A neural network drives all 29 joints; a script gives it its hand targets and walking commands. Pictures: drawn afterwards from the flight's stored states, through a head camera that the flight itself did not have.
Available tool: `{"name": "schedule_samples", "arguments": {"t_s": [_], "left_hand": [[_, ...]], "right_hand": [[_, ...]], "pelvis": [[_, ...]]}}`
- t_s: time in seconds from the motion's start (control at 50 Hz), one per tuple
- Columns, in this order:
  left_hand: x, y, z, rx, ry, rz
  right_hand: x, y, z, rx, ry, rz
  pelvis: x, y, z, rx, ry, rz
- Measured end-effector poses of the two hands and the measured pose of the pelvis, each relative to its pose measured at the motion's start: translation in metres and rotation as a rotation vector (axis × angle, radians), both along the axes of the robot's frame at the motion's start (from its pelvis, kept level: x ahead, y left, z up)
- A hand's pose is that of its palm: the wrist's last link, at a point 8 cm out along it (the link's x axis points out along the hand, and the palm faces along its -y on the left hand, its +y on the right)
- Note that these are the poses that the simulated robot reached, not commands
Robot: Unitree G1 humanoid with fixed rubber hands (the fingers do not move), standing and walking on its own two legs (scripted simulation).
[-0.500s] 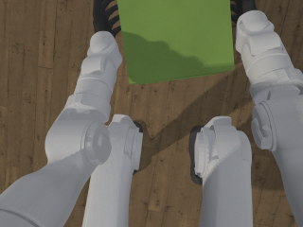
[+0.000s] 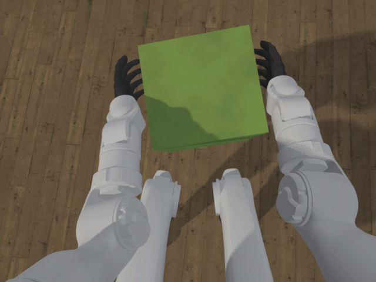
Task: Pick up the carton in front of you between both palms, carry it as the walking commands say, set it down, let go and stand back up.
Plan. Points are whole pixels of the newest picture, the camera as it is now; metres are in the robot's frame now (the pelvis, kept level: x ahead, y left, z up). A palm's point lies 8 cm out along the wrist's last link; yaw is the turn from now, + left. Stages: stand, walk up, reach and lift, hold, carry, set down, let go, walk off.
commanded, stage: reach and lift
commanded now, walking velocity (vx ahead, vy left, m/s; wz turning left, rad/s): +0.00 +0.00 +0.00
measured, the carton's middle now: (201, 102) +0.48 -0.03 -0.15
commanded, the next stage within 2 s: none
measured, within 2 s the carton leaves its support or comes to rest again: neither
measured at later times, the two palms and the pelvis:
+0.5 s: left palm (84, 75) +0.44 +0.13 +0.09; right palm (308, 64) +0.45 -0.17 +0.08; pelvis +0.04 +0.00 +0.13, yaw -2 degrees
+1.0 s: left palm out of the picture +0.42 +0.14 +0.25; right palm out of the picture +0.40 -0.16 +0.23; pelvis +0.10 +0.01 +0.26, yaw -3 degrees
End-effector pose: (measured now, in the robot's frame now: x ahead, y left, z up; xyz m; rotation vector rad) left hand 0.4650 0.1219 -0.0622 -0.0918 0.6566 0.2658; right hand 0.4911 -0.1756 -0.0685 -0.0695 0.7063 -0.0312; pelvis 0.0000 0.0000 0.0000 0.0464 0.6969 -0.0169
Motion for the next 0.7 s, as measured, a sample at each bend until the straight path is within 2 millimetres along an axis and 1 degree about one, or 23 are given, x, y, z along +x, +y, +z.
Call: {"name": "schedule_samples", "arguments": {"t_s": [0.14,0.22,0.36,0.52,0.7], "left_hand": [[-0.004,0.001,0.035,-0.001,-0.016,-0.019],[-0.007,0.001,0.059,-0.004,-0.025,-0.027],[-0.016,0.003,0.105,-0.002,-0.020,-0.035],[-0.025,0.006,0.160,0.003,-0.010,-0.051],[-0.035,0.010,0.218,0.008,-0.010,-0.075]], "right_hand": [[-0.013,0.000,0.031,0.012,-0.015,-0.026],[-0.020,0.000,0.052,0.024,-0.023,-0.043],[-0.031,0.002,0.098,0.036,-0.017,-0.060],[-0.045,0.005,0.154,0.036,-0.007,-0.083],[-0.062,0.009,0.211,0.038,-0.008,-0.110]], "pelvis": [[0.009,0.004,0.032,-0.014,-0.003,0.001],[0.016,0.005,0.050,-0.017,-0.021,-0.005],[0.029,0.004,0.087,-0.020,-0.072,-0.016],[0.046,0.002,0.135,-0.027,-0.148,-0.020],[0.067,0.002,0.189,-0.038,-0.238,-0.021]]}}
